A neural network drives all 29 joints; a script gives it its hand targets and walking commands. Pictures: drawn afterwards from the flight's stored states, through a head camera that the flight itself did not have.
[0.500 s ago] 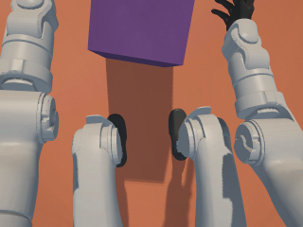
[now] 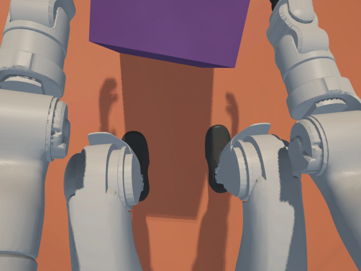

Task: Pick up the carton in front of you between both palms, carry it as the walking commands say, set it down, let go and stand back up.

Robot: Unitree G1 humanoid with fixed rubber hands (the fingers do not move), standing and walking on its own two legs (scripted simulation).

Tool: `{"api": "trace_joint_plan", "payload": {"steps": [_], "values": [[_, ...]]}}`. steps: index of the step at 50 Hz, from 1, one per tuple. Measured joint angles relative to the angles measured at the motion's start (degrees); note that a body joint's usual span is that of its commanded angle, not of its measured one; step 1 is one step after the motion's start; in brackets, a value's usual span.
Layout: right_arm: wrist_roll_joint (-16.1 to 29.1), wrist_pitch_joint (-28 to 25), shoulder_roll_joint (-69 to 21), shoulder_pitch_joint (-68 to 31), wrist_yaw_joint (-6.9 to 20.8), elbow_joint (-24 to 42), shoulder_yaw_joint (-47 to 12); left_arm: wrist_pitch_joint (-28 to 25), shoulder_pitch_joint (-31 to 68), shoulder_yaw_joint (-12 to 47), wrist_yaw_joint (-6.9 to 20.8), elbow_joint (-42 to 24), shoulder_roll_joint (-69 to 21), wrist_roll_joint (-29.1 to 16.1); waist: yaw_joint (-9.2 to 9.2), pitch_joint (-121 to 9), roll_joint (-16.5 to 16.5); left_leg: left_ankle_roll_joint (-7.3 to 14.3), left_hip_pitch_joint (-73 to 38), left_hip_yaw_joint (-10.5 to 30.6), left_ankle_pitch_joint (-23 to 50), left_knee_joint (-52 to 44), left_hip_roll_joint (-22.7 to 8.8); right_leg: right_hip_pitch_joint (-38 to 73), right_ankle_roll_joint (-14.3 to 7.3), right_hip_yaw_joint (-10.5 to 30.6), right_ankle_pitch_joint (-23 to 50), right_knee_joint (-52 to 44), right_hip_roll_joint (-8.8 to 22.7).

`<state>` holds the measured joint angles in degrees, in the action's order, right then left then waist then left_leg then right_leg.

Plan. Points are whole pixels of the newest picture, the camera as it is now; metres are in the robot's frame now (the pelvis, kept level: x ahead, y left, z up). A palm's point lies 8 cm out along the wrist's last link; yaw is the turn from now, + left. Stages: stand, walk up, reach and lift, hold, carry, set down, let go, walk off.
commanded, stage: reach and lift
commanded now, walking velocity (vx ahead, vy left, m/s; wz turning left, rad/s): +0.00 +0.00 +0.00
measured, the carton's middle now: (170, 2) +0.53 +0.02 -0.24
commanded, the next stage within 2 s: none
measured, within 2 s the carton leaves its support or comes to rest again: leaves its support in 0.56 s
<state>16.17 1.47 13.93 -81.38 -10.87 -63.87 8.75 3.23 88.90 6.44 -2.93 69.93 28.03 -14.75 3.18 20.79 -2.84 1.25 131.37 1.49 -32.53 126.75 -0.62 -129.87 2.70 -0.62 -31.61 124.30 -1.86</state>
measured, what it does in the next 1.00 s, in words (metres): rises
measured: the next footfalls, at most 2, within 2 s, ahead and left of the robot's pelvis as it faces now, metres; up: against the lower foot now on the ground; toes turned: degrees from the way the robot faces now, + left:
none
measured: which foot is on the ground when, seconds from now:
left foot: down 0.00-1.00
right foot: down 0.00-1.00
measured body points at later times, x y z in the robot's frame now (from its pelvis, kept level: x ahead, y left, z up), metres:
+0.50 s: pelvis -0.01 +0.00 +0.00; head +0.36 +0.04 +0.25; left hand +0.58 +0.17 -0.17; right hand +0.55 -0.14 -0.17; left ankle +0.11 +0.12 -0.33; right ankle +0.12 -0.12 -0.33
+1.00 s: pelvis +0.00 -0.01 +0.08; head +0.26 +0.04 +0.44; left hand +0.52 +0.18 +0.01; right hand +0.51 -0.12 +0.01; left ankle +0.11 +0.12 -0.33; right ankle +0.12 -0.13 -0.33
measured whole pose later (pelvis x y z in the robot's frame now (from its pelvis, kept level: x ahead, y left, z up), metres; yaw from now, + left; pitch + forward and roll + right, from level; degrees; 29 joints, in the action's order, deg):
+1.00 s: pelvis +0.00 -0.01 +0.08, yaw +4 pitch +42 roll -3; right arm -11.9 18.9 -3.5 -62.2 -5.9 -40.5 34.5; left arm 20.4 69.0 -21.6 0.2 51.3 7.3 12.7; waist 1.9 -6.0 -0.6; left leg -1.1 123.2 3.3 -27.9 109.2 3.6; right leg -120.9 3.0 1.3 -30.3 109.0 -3.3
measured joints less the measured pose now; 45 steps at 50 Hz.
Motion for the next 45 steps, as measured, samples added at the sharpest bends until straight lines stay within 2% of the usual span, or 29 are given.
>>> {"api": "trace_joint_plan", "payload": {"steps": [6,13,16,20,21,25,29,33,36,40,45], "values": [[-3.17,-0.28,-1.81,1.33,0.37,-0.94,1.77,-0.36,-0.16,-2.15,0.63,2.95,-1.32,1.91,0.28,-2.26,0.89,-0.22,0.19,0.33,0.32,-1.19,0.18,-0.10,-0.21,-0.32,0.22,-1.22,0.16],[-2.46,-0.21,-2.55,-1.44,0.59,-0.65,-0.13,-1.03,2.18,-1.34,0.54,3.96,-3.60,2.02,-0.48,-0.32,0.39,-0.24,-0.62,0.41,0.93,-1.99,-0.36,0.36,-0.27,-0.35,1.38,-2.19,-0.42],[-3.70,-0.22,-3.18,-2.78,-1.44,-1.36,2.23,-0.73,3.56,-0.95,-0.35,4.90,-3.98,2.56,-0.69,0.53,0.05,-0.29,-0.95,0.38,1.11,-2.05,-0.28,0.69,-0.35,-0.32,1.49,-2.18,-0.37],[-6.93,1.49,-3.81,-3.57,-0.90,-1.34,7.36,0.77,5.68,-2.48,-0.32,6.55,-4.62,5.80,-0.74,0.73,-0.24,-0.19,-0.62,0.53,1.28,-1.40,-0.01,0.64,-0.31,-0.44,1.45,-1.59,-0.23],[-7.88,2.29,-3.96,-3.66,0.14,-0.98,8.21,1.49,5.77,-3.39,0.53,6.10,-5.01,6.82,-0.75,0.55,-0.23,-0.12,-0.32,0.52,1.30,-1.10,0.09,0.40,-0.23,-0.39,1.40,-1.27,-0.22],[-10.79,5.27,-3.83,-3.18,1.29,1.00,11.27,4.82,4.14,-7.03,0.94,2.33,-6.22,10.68,-0.96,-0.51,-0.42,0.17,0.90,0.15,1.18,0.24,0.13,-0.80,0.28,0.14,1.09,0.17,-0.61],[-10.38,7.78,-4.20,-1.68,1.22,4.53,11.39,6.75,-0.79,-7.96,-0.09,-3.92,-7.14,11.03,-0.77,-2.25,-0.56,0.49,1.57,-0.44,0.74,1.14,0.00,-1.60,0.81,0.90,0.69,1.20,-1.12],[-9.37,9.77,-6.13,3.54,-0.43,11.18,11.53,9.35,-7.05,-8.11,-1.88,-11.23,-8.82,10.47,0.06,-6.20,-1.00,0.09,1.76,-0.52,0.62,0.62,0.86,-1.59,1.80,1.87,-0.33,1.23,-1.87],[-10.26,11.08,-8.43,10.40,0.22,17.74,13.31,11.62,-11.77,-10.54,-1.92,-16.50,-11.48,12.07,0.04,-10.89,-0.89,-0.66,1.29,-0.28,0.70,-0.91,2.03,-0.78,1.59,2.45,0.51,0.27,-2.36],[-13.77,13.22,-11.61,16.84,1.27,23.23,16.25,14.53,-16.08,-15.41,-0.79,-20.21,-15.25,15.74,-1.15,-17.28,-0.25,-1.66,-0.55,0.54,1.36,-4.90,3.12,1.30,2.18,2.76,-1.36,-3.07,-2.84],[-21.88,15.86,-15.29,18.77,3.46,23.37,22.07,16.45,-18.63,-22.75,1.49,-19.19,-18.55,21.89,-1.84,-23.45,0.93,-2.27,-4.45,1.28,2.91,-11.38,3.90,5.22,0.70,2.20,-0.27,-9.15,-1.83]]}}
